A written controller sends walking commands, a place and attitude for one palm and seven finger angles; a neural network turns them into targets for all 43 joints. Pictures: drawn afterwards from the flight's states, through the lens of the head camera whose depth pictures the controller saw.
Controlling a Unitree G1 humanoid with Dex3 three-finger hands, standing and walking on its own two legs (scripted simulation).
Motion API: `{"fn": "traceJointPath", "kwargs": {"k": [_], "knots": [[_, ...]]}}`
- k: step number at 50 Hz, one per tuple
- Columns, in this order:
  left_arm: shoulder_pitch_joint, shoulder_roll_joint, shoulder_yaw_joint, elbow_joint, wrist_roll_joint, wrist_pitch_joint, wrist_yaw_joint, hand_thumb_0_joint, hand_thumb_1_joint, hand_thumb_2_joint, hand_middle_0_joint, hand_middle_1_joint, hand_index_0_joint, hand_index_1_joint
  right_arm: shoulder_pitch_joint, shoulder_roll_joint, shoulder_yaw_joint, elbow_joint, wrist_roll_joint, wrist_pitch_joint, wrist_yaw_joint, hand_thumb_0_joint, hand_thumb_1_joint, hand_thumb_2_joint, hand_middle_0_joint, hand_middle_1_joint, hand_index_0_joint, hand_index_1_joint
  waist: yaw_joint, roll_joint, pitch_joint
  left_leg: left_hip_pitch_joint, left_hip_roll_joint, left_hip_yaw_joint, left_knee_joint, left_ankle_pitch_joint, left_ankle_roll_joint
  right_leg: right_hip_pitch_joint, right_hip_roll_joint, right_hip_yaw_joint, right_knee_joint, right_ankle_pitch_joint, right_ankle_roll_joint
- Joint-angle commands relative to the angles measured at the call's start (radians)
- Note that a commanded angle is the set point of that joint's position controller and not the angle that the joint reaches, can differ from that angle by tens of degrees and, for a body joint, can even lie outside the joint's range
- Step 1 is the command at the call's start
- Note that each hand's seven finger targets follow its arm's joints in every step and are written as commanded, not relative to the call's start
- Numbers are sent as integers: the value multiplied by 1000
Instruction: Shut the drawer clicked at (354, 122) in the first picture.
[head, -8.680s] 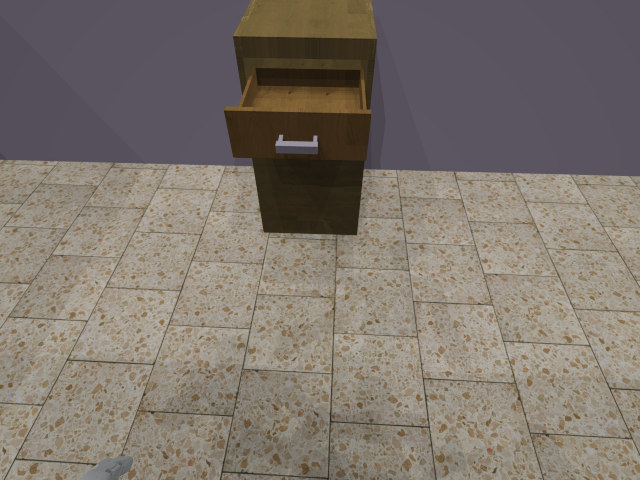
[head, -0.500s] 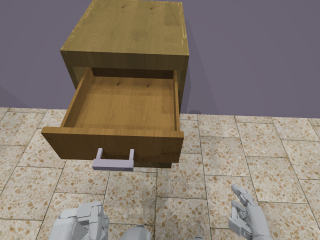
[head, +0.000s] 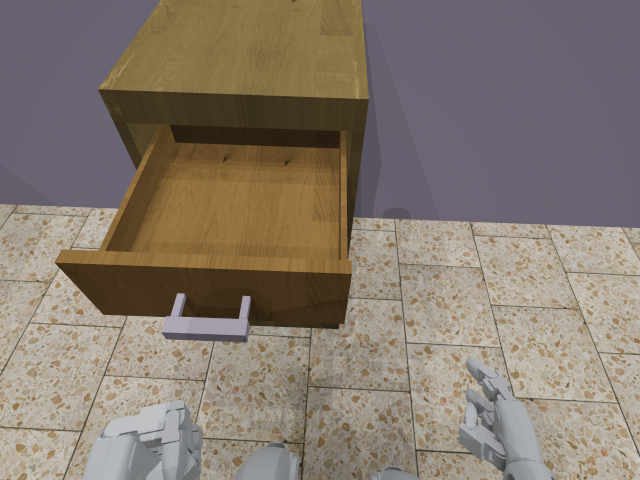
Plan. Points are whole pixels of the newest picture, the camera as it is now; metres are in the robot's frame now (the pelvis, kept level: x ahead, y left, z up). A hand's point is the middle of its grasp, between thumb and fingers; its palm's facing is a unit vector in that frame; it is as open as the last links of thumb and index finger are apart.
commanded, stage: bring the fist close to the handle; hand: left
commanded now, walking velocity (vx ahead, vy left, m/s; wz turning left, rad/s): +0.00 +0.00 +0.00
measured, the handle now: (210, 315) +0.32 +0.18 +0.00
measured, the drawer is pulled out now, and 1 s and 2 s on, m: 0.27 0.27 0.26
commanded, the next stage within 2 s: push the drawer shut in 1.16 s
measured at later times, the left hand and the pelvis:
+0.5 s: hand (219, 431) +0.18 +0.13 +0.03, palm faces +0.04 -1.00 -0.03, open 3.2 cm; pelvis +0.00 -0.02 -0.02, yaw +0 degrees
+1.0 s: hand (219, 402) +0.21 +0.14 +0.01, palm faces +0.05 -1.00 +0.00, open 3.2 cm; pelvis +0.00 +0.00 -0.03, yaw -1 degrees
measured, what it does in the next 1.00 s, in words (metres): stands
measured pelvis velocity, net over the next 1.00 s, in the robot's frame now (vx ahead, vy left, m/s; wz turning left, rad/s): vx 0.00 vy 0.00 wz -0.02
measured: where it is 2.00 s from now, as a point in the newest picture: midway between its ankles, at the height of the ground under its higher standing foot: outside the picture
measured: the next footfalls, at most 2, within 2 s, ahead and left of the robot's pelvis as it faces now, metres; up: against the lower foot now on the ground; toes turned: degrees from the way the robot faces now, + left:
none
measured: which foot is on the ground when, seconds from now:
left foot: down 0.00-1.00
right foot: down 0.00-1.00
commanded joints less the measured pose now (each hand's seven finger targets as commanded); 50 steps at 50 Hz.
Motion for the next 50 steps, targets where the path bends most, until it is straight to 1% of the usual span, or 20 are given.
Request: {"fn": "traceJointPath", "kwargs": {"k": [1, 2, 6, 8, 11, 13, 16, 20, 23, 26, 27, 30, 36, 39, 40, 42, 44, 45, 47, 50], "knots": [[22, 61, 33, -169, -15, -119, -24, 0, 900, 900, -1400, -1600, -1400, -1600, -65, -106, -57, -137, -4, -63, -9, 0, -900, -900, 200, 300, 200, 300, -33, -22, -112, 97, -9, -75, -144, 199, -10, 36, 22, 104, -161, 183, 15], [22, 56, 39, -134, -17, -116, -31, 0, 900, 900, -1400, -1600, -1400, -1600, -66, -107, -58, -132, -4, -60, -9, 0, -900, -900, 200, 300, 200, 300, -36, -46, -115, 85, -10, -72, -137, 192, -10, 45, 20, 111, -160, 186, 17], [18, 73, 81, -87, -20, -90, -45, 0, 900, 900, -1400, -1600, -1400, -1600, -84, -106, -62, -125, 1, -44, -15, 0, -900, -900, 200, 300, 200, 300, -18, -32, -152, 67, -11, -61, -122, 218, -11, 80, 13, 134, -155, 227, 18], [-10, 69, 92, -83, -33, -80, -45, 0, 900, 900, -1400, -1600, -1400, -1600, -82, -104, -61, -125, 2, -38, -18, 0, -900, -900, 200, 300, 200, 300, -23, -38, -162, 65, -13, -55, -113, 221, -12, 93, 9, 145, -162, 246, 24], [-46, 76, 123, -74, -48, -90, -35, 0, 900, 900, -1400, -1600, -1400, -1600, -89, -100, -62, -107, -1, -39, -25, 0, -900, -900, 200, 300, 200, 300, -19, -47, -169, 50, -11, -56, -103, 235, -12, 103, 8, 153, -159, 273, 26], [-65, 57, 109, -63, -56, -111, -34, 0, 900, 900, -1400, -1600, -1400, -1600, -89, -99, -61, -98, -3, -48, -24, 0, -900, -900, 200, 300, 200, 300, -29, -49, -169, 35, -13, -55, -88, 231, -13, 95, 2, 159, -152, 291, 33], [-105, 72, 129, -4, -58, -142, -42, 0, 900, 900, -1400, -1600, -1400, -1600, -92, -103, -63, -70, -6, -54, -27, 0, -900, -900, 200, 300, 200, 300, -42, -70, -147, -2, -9, -60, -61, 224, -14, 72, -1, 174, -146, 304, 38], [-158, 74, 131, 56, -61, -169, -76, 0, 900, 900, -1400, -1600, -1400, -1600, -97, -115, -62, -54, -8, -64, -27, 0, -900, -900, 200, 300, 200, 300, -49, -49, -154, -46, -9, -54, -27, 185, -17, 39, -9, 195, -133, 241, 38], [-202, 76, 129, 53, -67, -175, -84, 0, 900, 900, -1400, -1600, -1400, -1600, -98, -121, -62, -55, -9, -71, -27, 0, -900, -900, 200, 300, 200, 300, -47, -23, -184, -35, -8, -52, -21, 190, -13, 18, -5, 187, -117, 219, 31], [-218, 101, 176, 66, -75, -175, -72, 0, 900, 900, -1400, -1600, -1400, -1600, -97, -120, -66, -43, -9, -70, -30, 0, -900, -900, 200, 300, 200, 300, -33, -35, -232, -37, -5, -56, -17, 209, -13, 27, 4, 176, -97, 232, 27], [-221, 92, 167, 62, -75, -175, -68, 0, 900, 900, -1400, -1600, -1400, -1600, -97, -120, -65, -49, -11, -70, -29, 0, -900, -900, 200, 300, 200, 300, -32, -30, -244, -40, -7, -53, -12, 209, -14, 28, 2, 178, -90, 232, 27], [-284, 79, 153, 85, -74, -177, -55, 0, 900, 900, -1400, -1600, -1400, -1600, -97, -121, -62, -39, -12, -71, -27, 0, -900, -900, 200, 300, 200, 300, -47, -36, -221, -62, -7, -55, -1, 185, -15, -8, 3, 178, -86, 199, 28], [-338, 85, 157, 169, -58, -151, -58, 0, 900, 900, -1400, -1600, -1400, -1600, -96, -135, -59, -29, -14, -58, -25, 0, -900, -900, 200, 300, 200, 300, -55, -47, -222, -94, -1, -62, 17, 172, -13, -53, 11, 168, -60, 168, 24], [-358, 83, 141, 106, -64, -156, -58, 0, 900, 900, -1400, -1600, -1400, -1600, -91, -135, -57, -42, -17, -61, -19, 0, -900, -900, 200, 300, 200, 300, -39, 15, -283, -53, -4, -63, 10, 202, -14, -47, 9, 154, -39, 201, 18], [-334, 102, 164, 93, -65, -154, -51, 0, 900, 900, -1400, -1600, -1400, -1600, -88, -135, -60, -43, -15, -59, -18, 0, -900, -900, 200, 300, 200, 300, -27, 12, -308, -32, -3, -63, -1, 221, -15, -32, 11, 147, -36, 219, 16], [-325, 109, 165, 57, -65, -151, -38, 0, 900, 900, -1400, -1600, -1400, -1600, -86, -132, -59, -50, -15, -54, -17, 0, -900, -900, 200, 300, 200, 300, -20, 22, -329, -2, -3, -66, -18, 251, -15, -20, 15, 132, -30, 249, 14], [-298, 82, 136, 45, -57, -145, -22, 0, 900, 900, -1400, -1600, -1400, -1600, -85, -128, -58, -55, -15, -49, -11, 0, -900, -900, 200, 300, 200, 300, -21, 38, -313, 30, -2, -72, -37, 269, -18, -43, 19, 108, -25, 252, 12], [-306, 57, 104, 40, -54, -141, -18, 0, 900, 900, -1400, -1600, -1400, -1600, -84, -128, -56, -55, -16, -49, -8, 0, -900, -900, 200, 300, 200, 300, -34, 31, -311, 37, -1, -73, -34, 271, -16, -54, 18, 103, -25, 258, 15], [-279, 46, 102, 93, -41, -124, -8, 0, 900, 900, -1400, -1600, -1400, -1600, -84, -128, -58, -49, -16, -39, -7, 0, -900, -900, 200, 300, 200, 300, -42, -3, -273, 19, 1, -78, -37, 263, -17, -70, 22, 94, -25, 250, 16], [-292, 38, 86, 144, -25, -106, -6, 0, 900, 900, -1400, -1600, -1400, -1600, -89, -135, -56, -56, -17, -28, -7, 0, -900, -900, 200, 300, 200, 300, -59, -56, -206, -38, -2, -83, -34, 172, -19, -102, 22, 95, -36, 170, 19]]}}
